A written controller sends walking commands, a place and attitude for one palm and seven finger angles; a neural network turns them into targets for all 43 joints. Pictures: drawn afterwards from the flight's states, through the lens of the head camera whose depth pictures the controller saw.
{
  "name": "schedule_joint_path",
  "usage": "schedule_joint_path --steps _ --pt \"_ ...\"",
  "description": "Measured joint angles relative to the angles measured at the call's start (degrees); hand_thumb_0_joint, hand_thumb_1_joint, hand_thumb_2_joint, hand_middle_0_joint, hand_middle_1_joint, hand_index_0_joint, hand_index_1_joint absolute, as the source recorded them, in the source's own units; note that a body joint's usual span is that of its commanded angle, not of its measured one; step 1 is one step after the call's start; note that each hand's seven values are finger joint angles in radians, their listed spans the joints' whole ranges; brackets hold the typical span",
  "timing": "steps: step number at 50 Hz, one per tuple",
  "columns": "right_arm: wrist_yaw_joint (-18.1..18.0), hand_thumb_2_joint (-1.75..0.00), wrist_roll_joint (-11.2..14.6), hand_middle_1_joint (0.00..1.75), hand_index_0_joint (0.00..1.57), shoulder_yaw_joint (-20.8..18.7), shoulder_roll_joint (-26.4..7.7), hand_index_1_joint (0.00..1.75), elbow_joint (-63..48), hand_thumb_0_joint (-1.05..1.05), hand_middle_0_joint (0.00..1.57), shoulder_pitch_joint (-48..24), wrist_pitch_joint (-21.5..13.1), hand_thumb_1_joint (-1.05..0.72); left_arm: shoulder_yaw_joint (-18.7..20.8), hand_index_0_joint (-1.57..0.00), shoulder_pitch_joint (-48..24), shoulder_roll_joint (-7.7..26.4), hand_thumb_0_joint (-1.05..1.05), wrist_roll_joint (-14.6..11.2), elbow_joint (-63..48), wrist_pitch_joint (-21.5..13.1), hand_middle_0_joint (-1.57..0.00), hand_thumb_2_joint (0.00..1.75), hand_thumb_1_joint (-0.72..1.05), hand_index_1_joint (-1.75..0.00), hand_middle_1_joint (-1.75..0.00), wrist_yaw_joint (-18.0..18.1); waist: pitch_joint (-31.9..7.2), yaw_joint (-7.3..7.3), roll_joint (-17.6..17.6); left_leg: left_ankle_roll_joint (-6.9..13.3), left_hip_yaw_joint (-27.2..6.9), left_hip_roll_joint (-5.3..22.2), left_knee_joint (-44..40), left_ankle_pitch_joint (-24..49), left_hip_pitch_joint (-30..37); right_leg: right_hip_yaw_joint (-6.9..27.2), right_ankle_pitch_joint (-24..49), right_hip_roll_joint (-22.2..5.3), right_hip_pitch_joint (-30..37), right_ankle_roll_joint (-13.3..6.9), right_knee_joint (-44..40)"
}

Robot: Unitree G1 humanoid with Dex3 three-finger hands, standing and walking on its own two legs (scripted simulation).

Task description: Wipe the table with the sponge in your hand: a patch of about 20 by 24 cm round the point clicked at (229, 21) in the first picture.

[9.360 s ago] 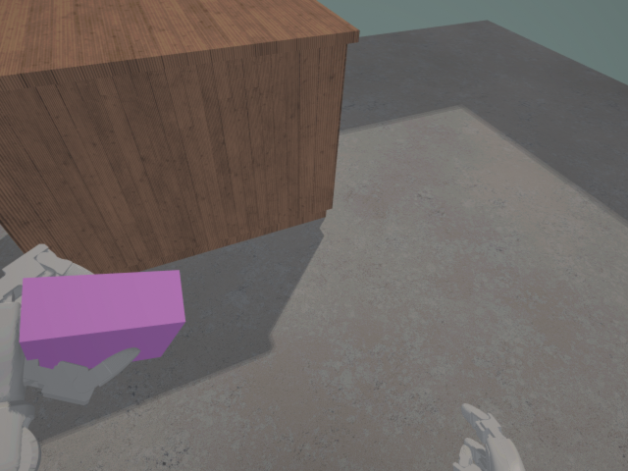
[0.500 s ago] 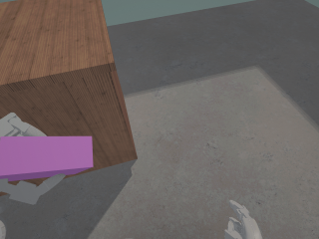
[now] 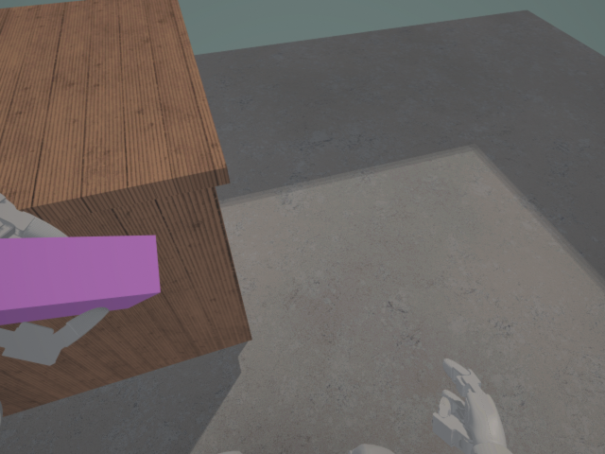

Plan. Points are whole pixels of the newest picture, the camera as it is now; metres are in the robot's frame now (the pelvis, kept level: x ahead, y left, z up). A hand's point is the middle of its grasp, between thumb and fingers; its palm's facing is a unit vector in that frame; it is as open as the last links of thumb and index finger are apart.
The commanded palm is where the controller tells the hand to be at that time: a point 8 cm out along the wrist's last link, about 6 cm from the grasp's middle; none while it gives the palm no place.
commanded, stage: take the last steps up to it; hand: left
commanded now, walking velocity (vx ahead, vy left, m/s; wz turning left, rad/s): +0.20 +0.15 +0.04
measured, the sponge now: (95, 280) +0.25 +0.21 +0.17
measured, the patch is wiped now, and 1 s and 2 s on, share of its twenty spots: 0.00 0.00 0.00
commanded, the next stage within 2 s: come to a stop and stand still in 0.36 s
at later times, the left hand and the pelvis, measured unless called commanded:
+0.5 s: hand (34, 226) +0.29 +0.28 +0.18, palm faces +0.39 -0.80 -0.46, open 9.6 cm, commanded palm +0.24 +0.33 +0.19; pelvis +0.08 +0.05 +0.00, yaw +1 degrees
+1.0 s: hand (64, 228) +0.30 +0.26 +0.18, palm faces +0.37 -0.82 -0.43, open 9.6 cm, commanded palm +0.24 +0.31 +0.19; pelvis +0.08 +0.02 +0.01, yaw +1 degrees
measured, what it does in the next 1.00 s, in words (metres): steps on the spot: right foot, then left foot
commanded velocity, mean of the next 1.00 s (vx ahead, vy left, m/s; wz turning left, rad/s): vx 0.04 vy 0.02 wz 0.01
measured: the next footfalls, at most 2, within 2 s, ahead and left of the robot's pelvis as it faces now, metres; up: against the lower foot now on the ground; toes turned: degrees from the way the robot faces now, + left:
right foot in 0.12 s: +0.09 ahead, -0.09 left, +0.00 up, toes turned -9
left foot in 0.48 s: +0.16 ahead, +0.18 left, +0.00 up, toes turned +10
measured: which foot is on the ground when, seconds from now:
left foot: down 0.00-0.14, up 0.16-0.46, down 0.48-0.82, up 0.84-1.00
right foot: up 0.00-0.10, down 0.12-0.48, up 0.50-0.76, down 0.78-1.00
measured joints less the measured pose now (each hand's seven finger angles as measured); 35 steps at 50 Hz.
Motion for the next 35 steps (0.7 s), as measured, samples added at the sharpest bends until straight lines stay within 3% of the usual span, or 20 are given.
schedule_joint_path --steps 3,6,7,10,13,15,19,23,24,26,29,35 --pt "0.37 -0.9 0.05 0.3 0.2 1.66 1.3 0.29 -0.01 0.01 0.2 1.17 -1.22 -0.91 -0.57 -0.78 2.94 -1.17 0.01 -0.58 -2.28 0.35 -0.82 1.0 -0.44 -1.34 -1.33 -0.22 -0.31 0.26 1.51 -0.38 -0.04 0.37 -1.33 -0.16 1.17 -2.55 3.7 0.41 0.21 0.29 -10.66" --pt "0.15 -0.9 -0.04 0.3 0.21 2.88 1.66 0.3 0.2 0.01 0.21 3.06 -1.65 -0.9 -1.51 -0.79 5.48 -1.03 0.01 -0.5 -4.02 0.38 -0.82 1.0 -0.44 -1.34 -1.33 -0.39 -0.36 1.03 2.7 -1.06 -0.48 0.33 0.61 -2.16 1.54 -4.39 8.71 1.25 4.74 0.22 -24.83" --pt "0.03 -0.9 -0.08 0.3 0.21 3.02 1.36 0.3 0.52 0.01 0.21 3.49 -1.44 -0.9 -1.87 -0.79 5.61 -1.11 0.01 -0.19 -3.94 0.34 -0.82 1.0 -0.44 -1.34 -1.33 -0.5 -0.33 1.32 3.53 -1.2 -0.92 0.61 2.58 -3.51 1.17 -4.87 11.73 1.61 5.73 -1.54 -26.64" --pt "0.26 -0.9 -0.32 0.3 0.21 2.71 -0.14 0.3 3.54 0.01 0.21 3.31 0.27 -0.9 -3.32 -0.79 4.24 -2.66 0.01 -0.16 -1.6 0.57 -0.82 1.0 -0.44 -1.34 -1.33 -0.9 -0.05 2.01 4.56 -1.72 -4.3 -1.08 16.98 -10.47 -2.89 -5.48 10.27 1.01 6.87 -4.47 -25.18" --pt "0.31 -0.9 -0.66 0.3 0.21 2.5 -1.79 0.3 5.38 0.01 0.21 2.73 1.7 -0.9 -3.34 -0.79 3.01 -4.37 0.01 -0.02 1.12 0.58 -0.82 1.0 -0.44 -1.34 -1.33 -0.83 0.51 2.16 3.76 -2.69 -5.9 -1.96 28.21 -10.06 -7.04 -5.26 10.76 -0.05 9.53 -3.71 -28.56" --pt "0.19 -0.9 -0.89 0.3 0.21 2.2 -2.55 0.3 5.1 0.01 0.21 2.47 2.2 -0.9 -2.9 -0.79 3.03 -4.74 0.01 0.4 1.88 0.29 -0.82 1.0 -0.44 -1.34 -1.33 -0.5 0.92 1.76 2.7 -2.69 -5.59 -1.33 25.34 -8.92 -7.36 -5.06 11.86 -0.81 11.02 -3.25 -31.2" --pt "0.07 -0.9 -1.3 0.3 0.21 0.92 -3.95 0.3 2.61 0.01 0.21 2.27 2.24 -0.9 -2.89 -0.79 4.58 -4.34 0.01 0.88 -0.1 0.15 -0.82 1.0 -0.44 -1.34 -1.33 0.2 1.64 0.85 0.47 -2.2 -3.55 -0.33 10.28 -5.81 -4.28 -4.68 12.36 -2.42 12.62 -1.97 -33.44" --pt "-0.42 -0.9 -1.24 0.3 0.2 -0.73 -5.65 0.3 -0.23 0.01 0.2 2.26 1.95 -0.91 -3.11 -0.79 6.21 -3.25 0.01 1.04 -4.76 0.14 -0.82 1.0 -0.44 -1.34 -1.32 0.55 1.49 0.64 0.14 -1.65 -1.71 -0.57 -4.07 1.8 1.84 -4.0 9.54 -3.06 12.23 0.06 -29.5" --pt "-0.64 -0.9 -1.08 0.3 0.2 -1.29 -5.71 0.3 -0.76 0.01 0.2 2.02 1.72 -0.91 -2.73 -0.79 6.06 -2.47 0.01 0.89 -5.65 -0.12 -0.82 1.0 -0.44 -1.34 -1.32 0.64 1.31 0.69 0.12 -0.74 -1.59 -0.48 -4.44 4.33 2.19 -3.33 8.01 -3.21 10.84 0.22 -26.06" --pt "-0.96 -0.9 -0.83 0.3 0.2 -1.88 -4.11 0.29 -0.66 0.01 0.2 0.95 1.58 -0.91 -1.99 -0.79 3.88 -0.67 0.01 0.75 -4.55 -0.73 -0.82 1.0 -0.44 -1.34 -1.32 0.61 1.61 0.94 -1.28 -0.24 -0.95 -0.89 -0.72 1.63 1.28 0.31 0.89 -2.44 6.97 -0.01 -15.56" --pt "-0.51 -0.9 -0.77 0.3 0.2 -0.49 -1.66 0.29 -0.48 0.01 0.2 0.41 1.41 -0.91 -1.14 -0.79 1.82 0.4 0.01 0.4 -2.21 0.53 -0.82 1.0 -0.44 -1.34 -1.32 0.28 1.06 0.49 -1.0 -0.45 -1.85 -0.21 -0.75 -0.15 1.64 1.28 0.49 0.75 3.16 0.17 -7.19" --pt "1.04 -0.9 -1.14 0.3 0.2 3.64 1.71 0.3 -1.5 0.01 0.2 1.89 -0.38 -0.91 -1.91 -0.79 4.26 -1.65 0.0 -0.84 -5.22 3.03 -0.82 1.0 -0.44 -1.34 -1.32 -0.02 0.37 1.26 0.64 -1.42 -2.08 1.28 -4.23 1.45 3.45 -1.31 6.46 4.17 4.78 0.5 -19.66"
